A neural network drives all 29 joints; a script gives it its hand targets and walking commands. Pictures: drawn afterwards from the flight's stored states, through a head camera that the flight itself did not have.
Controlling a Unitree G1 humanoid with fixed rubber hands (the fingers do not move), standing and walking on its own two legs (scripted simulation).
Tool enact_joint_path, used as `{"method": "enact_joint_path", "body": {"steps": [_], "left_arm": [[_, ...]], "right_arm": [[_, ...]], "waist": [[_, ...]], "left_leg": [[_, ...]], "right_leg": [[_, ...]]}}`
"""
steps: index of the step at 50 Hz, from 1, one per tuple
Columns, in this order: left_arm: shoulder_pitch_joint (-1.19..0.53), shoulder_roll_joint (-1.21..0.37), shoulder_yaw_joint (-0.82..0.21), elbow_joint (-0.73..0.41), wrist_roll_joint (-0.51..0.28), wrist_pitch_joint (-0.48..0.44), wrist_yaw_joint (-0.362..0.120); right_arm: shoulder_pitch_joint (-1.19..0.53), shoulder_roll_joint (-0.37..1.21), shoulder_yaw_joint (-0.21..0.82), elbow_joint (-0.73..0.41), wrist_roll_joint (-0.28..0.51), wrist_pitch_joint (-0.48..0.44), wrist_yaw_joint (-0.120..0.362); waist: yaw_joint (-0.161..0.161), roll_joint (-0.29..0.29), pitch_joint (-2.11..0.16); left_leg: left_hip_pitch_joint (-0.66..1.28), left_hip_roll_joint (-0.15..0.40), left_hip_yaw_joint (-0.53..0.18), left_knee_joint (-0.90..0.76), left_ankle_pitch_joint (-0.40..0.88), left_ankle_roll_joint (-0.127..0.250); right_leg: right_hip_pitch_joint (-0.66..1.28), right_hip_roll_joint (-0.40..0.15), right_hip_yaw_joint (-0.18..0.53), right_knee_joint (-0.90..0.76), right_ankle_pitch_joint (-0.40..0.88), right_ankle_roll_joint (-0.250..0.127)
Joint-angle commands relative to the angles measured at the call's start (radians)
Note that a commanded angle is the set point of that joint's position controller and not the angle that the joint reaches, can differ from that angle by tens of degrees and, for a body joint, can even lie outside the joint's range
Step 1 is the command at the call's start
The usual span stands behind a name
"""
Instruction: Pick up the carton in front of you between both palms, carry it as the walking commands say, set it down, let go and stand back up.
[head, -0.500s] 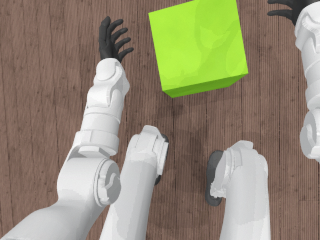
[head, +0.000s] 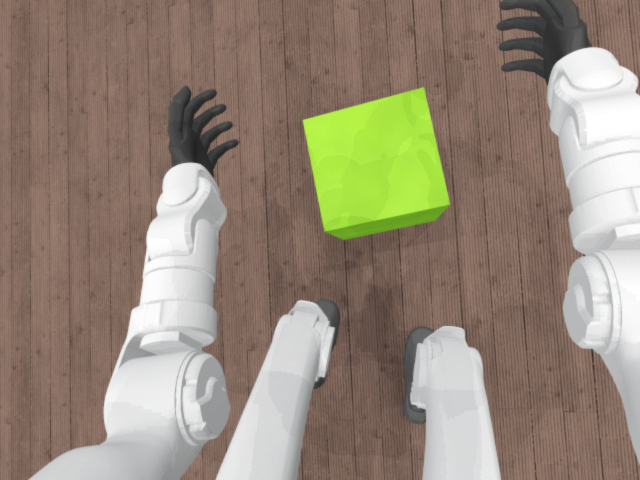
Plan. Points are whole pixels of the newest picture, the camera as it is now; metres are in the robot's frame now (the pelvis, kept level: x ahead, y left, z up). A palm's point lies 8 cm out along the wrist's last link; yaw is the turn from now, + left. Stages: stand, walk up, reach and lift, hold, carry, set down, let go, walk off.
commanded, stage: set down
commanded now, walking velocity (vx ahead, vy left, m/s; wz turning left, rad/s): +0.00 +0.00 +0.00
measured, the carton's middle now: (377, 176) +0.52 +0.04 -0.45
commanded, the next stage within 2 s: let go in 0.12 s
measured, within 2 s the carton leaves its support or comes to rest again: neither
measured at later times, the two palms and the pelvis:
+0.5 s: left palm (114, 184) +0.40 +0.23 +0.03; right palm out of the picture +0.47 -0.18 +0.02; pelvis +0.05 +0.02 +0.13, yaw -4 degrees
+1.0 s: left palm out of the picture +0.28 +0.25 +0.13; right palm out of the picture +0.33 -0.21 +0.11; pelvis +0.12 +0.02 +0.19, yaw -2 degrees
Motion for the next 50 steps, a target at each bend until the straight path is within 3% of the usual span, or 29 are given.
{"method": "enact_joint_path", "body": {"steps": [1, 5, 6, 8, 12, 15, 16, 18, 19, 22, 26, 27, 28, 30, 32, 33, 35, 36, 37, 38, 39, 40, 41, 43, 44, 45, 46, 47, 50], "left_arm": [[-0.112, 0.093, -0.01, -0.061, 0.014, -0.034, -0.034], [-0.135, 0.111, 0.068, -0.107, 0.065, -0.026, -0.022], [-0.156, 0.091, -0.013, -0.132, 0.054, -0.019, -0.024], [-0.091, 0.077, 0.015, -0.097, 0.054, -0.005, -0.019], [0.025, 0.06, -0.056, -0.182, 0.07, -0.038, -0.067], [0.126, 0.12, -0.051, -0.167, 0.126, -0.077, -0.103], [0.165, 0.095, -0.112, -0.17, 0.106, -0.083, -0.125], [0.262, 0.167, -0.111, -0.135, 0.114, -0.113, -0.162], [0.288, 0.21, -0.113, -0.184, 0.138, -0.126, -0.178], [0.367, 0.201, -0.162, -0.198, 0.17, -0.124, -0.217], [0.591, 0.24, -0.208, -0.147, 0.122, -0.134, -0.262], [0.556, 0.218, -0.264, -0.189, 0.112, -0.147, -0.259], [0.609, 0.206, -0.261, -0.22, 0.103, -0.147, -0.266], [0.712, 0.252, -0.288, -0.237, 0.061, -0.167, -0.26], [0.789, 0.27, -0.309, -0.218, 0.083, -0.175, -0.265], [0.745, 0.238, -0.308, -0.297, 0.051, -0.181, -0.272], [0.882, 0.233, -0.336, -0.28, 0.052, -0.177, -0.268], [0.952, 0.206, -0.39, -0.249, 0.034, -0.18, -0.264], [0.91, 0.222, -0.363, -0.286, 0.023, -0.189, -0.259], [0.965, 0.238, -0.379, -0.284, 0.007, -0.192, -0.252], [0.968, 0.255, -0.356, -0.342, 0.002, -0.197, -0.253], [1.035, 0.256, -0.376, -0.318, 0.03, -0.194, -0.249], [1.061, 0.282, -0.37, -0.279, 0.032, -0.191, -0.249], [1.097, 0.252, -0.39, -0.323, 0.02, -0.185, -0.245], [1.065, 0.312, -0.327, -0.319, 0.021, -0.199, -0.246], [1.06, 0.316, -0.317, -0.332, 0.055, -0.198, -0.245], [1.051, 0.269, -0.379, -0.331, 0.03, -0.198, -0.25], [1.075, 0.27, -0.412, -0.315, 0.001, -0.196, -0.244], [1.112, 0.321, -0.343, -0.28, 0.042, -0.193, -0.235]], "right_arm": [[-0.228, -0.004, -0.036, -0.097, -0.023, -0.035, -0.006], [-0.333, -0.084, -0.031, -0.153, -0.042, -0.029, 0.017], [-0.283, -0.096, -0.093, -0.064, -0.024, -0.024, 0.02], [-0.248, -0.06, -0.065, -0.133, -0.061, -0.026, 0.015], [-0.035, -0.01, -0.16, -0.166, -0.074, -0.05, -0.006], [0.068, 0.06, -0.137, -0.191, -0.097, -0.062, -0.038], [0.167, 0.059, -0.226, -0.276, -0.084, -0.086, -0.057], [0.235, 0.141, -0.164, -0.277, -0.084, -0.093, -0.101], [0.292, 0.153, -0.213, -0.331, -0.1, -0.105, -0.127], [0.451, 0.158, -0.219, -0.42, -0.083, -0.126, -0.157], [0.605, 0.171, -0.177, -0.459, -0.067, -0.14, -0.166], [0.643, 0.188, -0.16, -0.558, -0.058, -0.166, -0.164], [0.728, 0.216, -0.157, -0.479, -0.059, -0.152, -0.159], [0.775, 0.225, -0.107, -0.552, -0.048, -0.18, -0.156], [0.91, 0.212, -0.119, -0.53, -0.033, -0.195, -0.154], [0.878, 0.198, -0.152, -0.561, -0.025, -0.204, -0.149], [1.015, 0.193, -0.112, -0.535, -0.017, -0.207, -0.145], [0.998, 0.196, -0.093, -0.565, 0.014, -0.225, -0.132], [1.02, 0.136, -0.15, -0.57, -0.022, -0.228, -0.136], [1.107, 0.204, -0.071, -0.555, 0.008, -0.223, -0.127], [1.152, 0.131, -0.159, -0.57, -0.031, -0.231, -0.127], [1.175, 0.219, -0.059, -0.561, 0.021, -0.234, -0.118], [1.193, 0.173, -0.102, -0.559, 0.005, -0.234, -0.12], [1.268, 0.176, -0.079, -0.561, -0.002, -0.24, -0.117], [1.282, 0.159, -0.099, -0.58, -0.032, -0.229, -0.116], [1.281, 0.131, -0.096, -0.605, -0.036, -0.238, -0.116], [1.321, 0.175, -0.055, -0.591, 0.011, -0.241, -0.105], [1.352, 0.228, -0.027, -0.59, 0.018, -0.236, -0.097], [1.424, 0.195, -0.027, -0.593, 0.014, -0.237, -0.085]], "waist": [[0.011, -0.232, -0.877], [0.068, -0.256, -0.922], [0.037, -0.169, -0.902], [0.017, -0.262, -0.957], [-0.006, -0.147, -0.978], [0.012, -0.168, -0.885], [-0.061, -0.108, -0.963], [-0.01, -0.129, -0.903], [-0.049, -0.138, -0.931], [-0.026, -0.003, -0.785], [-0.031, -0.046, -0.65], [-0.086, -0.062, -0.571], [-0.039, 0.015, -0.55], [-0.044, -0.05, -0.556], [-0.081, -0.041, -0.445], [-0.054, 0.064, -0.478], [-0.086, 0.016, -0.423], [-0.031, 0.067, -0.389], [-0.088, 0.063, -0.438], [-0.063, 0.075, -0.415], [-0.128, -0.005, -0.404], [-0.04, 0.077, -0.35], [-0.103, 0.01, -0.274], [-0.114, 0.042, -0.254], [-0.162, -0.025, -0.225], [-0.133, 0.004, -0.18], [-0.177, 0.029, -0.159], [-0.159, -0.049, -0.115], [-0.169, 0.023, -0.146]], "left_leg": [[0.348, -0.055, 0.145, -0.16, 0.263, -0.007], [0.376, -0.042, 0.157, -0.221, 0.253, -0.014], [0.475, -0.036, 0.127, -0.277, 0.251, -0.012], [0.485, -0.041, 0.154, -0.314, 0.297, -0.015], [0.717, -0.054, 0.129, -0.368, 0.394, -0.007], [0.638, -0.051, 0.137, -0.407, 0.413, 0.0], [0.763, -0.052, 0.096, -0.421, 0.436, 0.012], [0.733, -0.058, 0.118, -0.443, 0.441, 0.007], [0.739, -0.049, 0.1, -0.464, 0.441, 0.019], [1.036, -0.047, 0.062, -0.522, 0.468, 0.037], [1.172, -0.02, 0.034, -0.603, 0.422, 0.036], [1.267, -0.008, 0.0, -0.607, 0.378, 0.055], [1.327, -0.012, 0.019, -0.651, 0.364, 0.039], [1.37, -0.017, -0.002, -0.661, 0.424, 0.042], [1.404, 0.002, -0.01, -0.675, 0.393, 0.049], [1.452, -0.003, -0.018, -0.685, 0.506, 0.032], [1.546, 0.015, -0.046, -0.694, 0.562, 0.033], [1.579, 0.009, -0.048, -0.722, 0.648, 0.03], [1.587, 0.018, -0.054, -0.711, 0.676, 0.024], [1.615, 0.01, -0.049, -0.719, 0.736, 0.027], [1.684, 0.022, -0.06, -0.72, 0.694, 0.029], [1.628, 0.0, -0.026, -0.765, 0.608, 0.028], [1.606, 0.017, -0.041, -0.784, 0.594, 0.034], [1.612, 0.002, -0.027, -0.793, 0.656, 0.021], [1.593, -0.005, -0.045, -0.828, 0.583, 0.039], [1.638, -0.004, -0.029, -0.86, 0.508, 0.042], [1.625, -0.01, -0.007, -0.872, 0.492, 0.036], [1.618, -0.016, -0.027, -0.89, 0.472, 0.048], [1.639, -0.021, -0.016, -0.894, 0.577, 0.033]], "right_leg": [[0.841, 0.0, 0.03, -0.246, 0.352, 0.048], [0.893, -0.011, 0.039, -0.322, 0.273, 0.04], [0.893, -0.002, 0.027, -0.34, 0.297, 0.025], [1.061, 0.004, 0.025, -0.398, 0.371, 0.043], [1.074, 0.014, 0.001, -0.461, 0.461, 0.051], [1.173, 0.015, 0.037, -0.498, 0.612, 0.047], [1.179, 0.025, 0.01, -0.495, 0.619, 0.053], [1.232, 0.013, 0.048, -0.532, 0.7, 0.051], [1.274, 0.004, 0.058, -0.536, 0.757, 0.06], [1.084, 0.024, 0.006, -0.645, 0.436, 0.067], [1.097, 0.024, -0.01, -0.747, 0.346, 0.065], [1.076, 0.025, -0.024, -0.766, 0.261, 0.067], [1.112, 0.024, -0.025, -0.793, 0.204, 0.056], [1.2, 0.029, -0.029, -0.799, 0.256, 0.057], [1.166, 0.027, -0.033, -0.812, 0.241, 0.061], [1.168, 0.019, -0.032, -0.817, 0.279, 0.039], [1.153, 0.032, -0.033, -0.842, 0.269, 0.038], [1.109, 0.032, -0.036, -0.862, 0.272, 0.031], [1.194, 0.035, -0.029, -0.862, 0.349, 0.028], [1.205, 0.033, -0.021, -0.878, 0.348, 0.033], [1.247, 0.034, -0.04, -0.873, 0.374, 0.044], [1.321, 0.027, -0.02, -0.903, 0.341, 0.029], [1.309, 0.029, -0.036, -0.927, 0.343, 0.047], [1.438, 0.018, -0.011, -0.971, 0.41, 0.036], [1.482, 0.016, -0.025, -0.941, 0.435, 0.06], [1.498, 0.001, -0.032, -0.996, 0.36, 0.056], [1.522, -0.007, -0.013, -1.027, 0.388, 0.053], [1.538, -0.001, -0.018, -1.012, 0.419, 0.059], [1.662, -0.01, -0.004, -1.028, 0.523, 0.058]]}}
